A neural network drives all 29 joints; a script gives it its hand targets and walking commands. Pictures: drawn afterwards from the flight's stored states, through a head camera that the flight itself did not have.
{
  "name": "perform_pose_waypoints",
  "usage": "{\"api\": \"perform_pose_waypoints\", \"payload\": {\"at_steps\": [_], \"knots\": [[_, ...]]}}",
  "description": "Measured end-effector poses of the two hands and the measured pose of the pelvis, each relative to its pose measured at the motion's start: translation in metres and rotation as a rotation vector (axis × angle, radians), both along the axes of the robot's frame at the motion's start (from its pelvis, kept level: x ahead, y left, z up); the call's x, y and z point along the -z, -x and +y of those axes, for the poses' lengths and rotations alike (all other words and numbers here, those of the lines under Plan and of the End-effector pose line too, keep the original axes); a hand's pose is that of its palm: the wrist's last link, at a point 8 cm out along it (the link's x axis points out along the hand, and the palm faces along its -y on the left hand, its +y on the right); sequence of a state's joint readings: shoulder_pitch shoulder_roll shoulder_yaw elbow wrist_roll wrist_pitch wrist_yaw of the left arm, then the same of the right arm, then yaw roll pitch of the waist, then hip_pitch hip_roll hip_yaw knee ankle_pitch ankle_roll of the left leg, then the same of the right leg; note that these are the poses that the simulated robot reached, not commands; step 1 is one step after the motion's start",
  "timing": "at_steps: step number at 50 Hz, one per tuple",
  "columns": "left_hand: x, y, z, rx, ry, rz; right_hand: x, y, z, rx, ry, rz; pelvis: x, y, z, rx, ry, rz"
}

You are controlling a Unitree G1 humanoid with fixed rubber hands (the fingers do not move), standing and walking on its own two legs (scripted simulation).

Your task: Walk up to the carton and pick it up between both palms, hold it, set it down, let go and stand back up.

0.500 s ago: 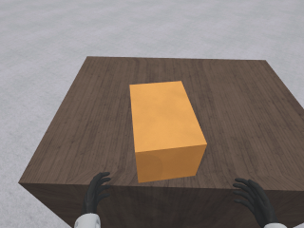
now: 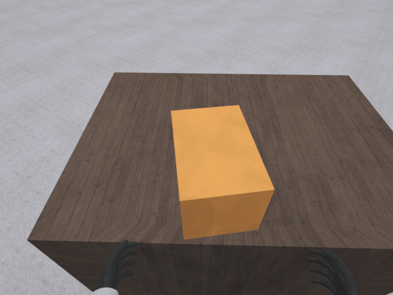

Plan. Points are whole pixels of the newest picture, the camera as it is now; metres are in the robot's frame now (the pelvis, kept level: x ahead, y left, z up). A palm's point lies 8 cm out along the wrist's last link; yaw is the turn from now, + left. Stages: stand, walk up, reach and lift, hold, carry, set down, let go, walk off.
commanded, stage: set down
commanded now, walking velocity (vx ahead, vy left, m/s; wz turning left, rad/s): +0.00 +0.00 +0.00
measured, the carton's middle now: (213, 168) +0.42 +0.02 -0.01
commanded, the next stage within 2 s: let go in 0.56 s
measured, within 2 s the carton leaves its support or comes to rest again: neither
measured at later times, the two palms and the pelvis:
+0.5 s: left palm (104, 285) +0.16 +0.23 -0.07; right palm out of the picture +0.15 -0.23 -0.08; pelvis +0.00 +0.01 +0.00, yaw +0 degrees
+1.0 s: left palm (106, 293) +0.15 +0.22 -0.08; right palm out of the picture +0.14 -0.23 -0.08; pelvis -0.01 +0.00 +0.00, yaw +0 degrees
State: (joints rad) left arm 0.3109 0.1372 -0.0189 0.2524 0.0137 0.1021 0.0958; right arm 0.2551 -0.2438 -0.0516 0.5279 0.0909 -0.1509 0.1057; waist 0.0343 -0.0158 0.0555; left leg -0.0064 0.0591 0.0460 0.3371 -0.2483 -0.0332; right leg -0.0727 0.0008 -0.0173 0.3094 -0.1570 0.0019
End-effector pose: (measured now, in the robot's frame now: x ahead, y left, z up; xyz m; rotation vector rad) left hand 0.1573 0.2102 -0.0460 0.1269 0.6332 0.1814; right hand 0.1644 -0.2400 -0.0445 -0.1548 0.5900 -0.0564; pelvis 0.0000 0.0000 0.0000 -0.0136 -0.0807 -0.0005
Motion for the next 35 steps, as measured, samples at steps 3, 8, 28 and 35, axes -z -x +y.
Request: {"api": "perform_pose_waypoints", "payload": {"at_steps": [3,8,28,35], "knots": [[0.005,0.000,0.002,0.007,0.001,0.023,0.004,0.001,0.001,0.000,0.007,0.019,0.000,0.000,0.001,0.000,0.001,0.004],[0.013,0.000,0.004,0.022,0.006,0.061,0.011,0.003,0.004,0.001,0.017,0.044,0.001,0.000,0.002,0.000,0.003,0.007],[0.028,-0.002,0.019,0.069,-0.009,0.157,0.032,0.019,0.015,0.027,0.043,0.092,0.003,0.001,0.009,0.003,0.008,-0.016],[0.031,0.000,0.017,0.069,-0.003,0.168,0.033,0.019,0.016,0.015,0.052,0.092,0.003,0.005,0.008,0.003,0.007,-0.020]]}}
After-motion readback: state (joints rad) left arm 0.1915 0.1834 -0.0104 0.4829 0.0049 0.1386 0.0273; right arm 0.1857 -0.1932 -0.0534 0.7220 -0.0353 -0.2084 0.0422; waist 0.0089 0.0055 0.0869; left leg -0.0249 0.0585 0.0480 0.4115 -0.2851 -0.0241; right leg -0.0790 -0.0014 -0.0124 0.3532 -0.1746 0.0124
